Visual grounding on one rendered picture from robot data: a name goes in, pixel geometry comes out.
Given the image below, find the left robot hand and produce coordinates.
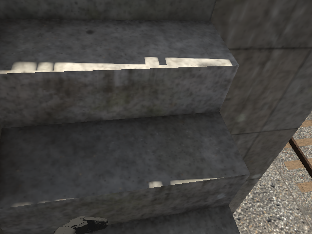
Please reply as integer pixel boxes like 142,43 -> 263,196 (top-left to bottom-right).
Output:
54,215 -> 108,234

